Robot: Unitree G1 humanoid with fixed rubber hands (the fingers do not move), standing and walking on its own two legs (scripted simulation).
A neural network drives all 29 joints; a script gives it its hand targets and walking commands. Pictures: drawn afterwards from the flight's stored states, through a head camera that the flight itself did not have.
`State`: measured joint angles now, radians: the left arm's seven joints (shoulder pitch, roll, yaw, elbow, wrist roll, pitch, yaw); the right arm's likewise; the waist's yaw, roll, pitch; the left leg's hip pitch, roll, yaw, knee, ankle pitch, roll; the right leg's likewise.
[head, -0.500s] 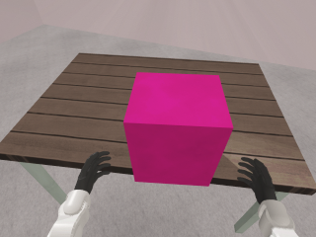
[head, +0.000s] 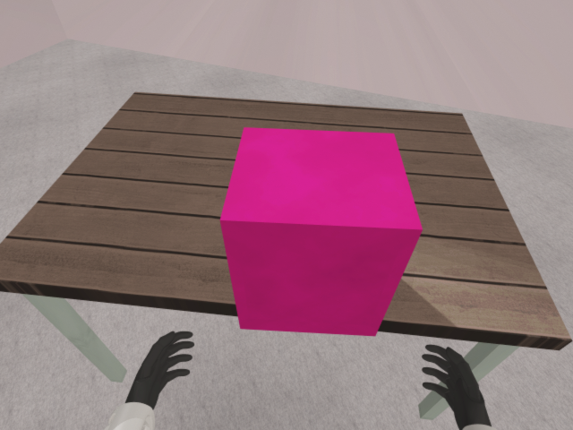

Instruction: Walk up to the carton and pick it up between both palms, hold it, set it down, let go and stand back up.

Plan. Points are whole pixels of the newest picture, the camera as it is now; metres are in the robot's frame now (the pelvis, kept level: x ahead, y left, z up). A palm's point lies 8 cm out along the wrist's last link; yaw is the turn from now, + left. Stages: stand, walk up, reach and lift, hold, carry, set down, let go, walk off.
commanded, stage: let go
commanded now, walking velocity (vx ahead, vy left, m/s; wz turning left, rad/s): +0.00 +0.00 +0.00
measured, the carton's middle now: (312, 236) +0.43 -0.01 +0.03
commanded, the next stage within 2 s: stand in 0.64 s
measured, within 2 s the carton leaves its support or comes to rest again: neither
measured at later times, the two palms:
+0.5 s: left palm (154, 422) +0.17 +0.21 -0.08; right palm out of the picture +0.17 -0.25 -0.09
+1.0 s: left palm out of the picture +0.01 +0.23 -0.12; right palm out of the picture +0.02 -0.28 -0.13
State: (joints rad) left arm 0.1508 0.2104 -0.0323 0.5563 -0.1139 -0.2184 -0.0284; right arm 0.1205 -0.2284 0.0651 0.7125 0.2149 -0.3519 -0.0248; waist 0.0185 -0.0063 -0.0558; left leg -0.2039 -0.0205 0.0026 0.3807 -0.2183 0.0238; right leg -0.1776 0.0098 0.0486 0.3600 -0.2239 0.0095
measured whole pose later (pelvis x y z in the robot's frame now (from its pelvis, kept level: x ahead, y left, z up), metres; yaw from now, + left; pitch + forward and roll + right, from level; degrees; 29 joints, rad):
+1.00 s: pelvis -0.01 -0.02 -0.01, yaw +2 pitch +0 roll +0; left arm 0.45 0.25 0.01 0.73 0.04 -0.02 0.01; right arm 0.35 -0.25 -0.03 0.96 -0.05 0.00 0.02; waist 0.01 0.00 -0.03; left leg -0.22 0.00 -0.05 0.51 -0.27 -0.01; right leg -0.19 0.03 0.00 0.49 -0.29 -0.03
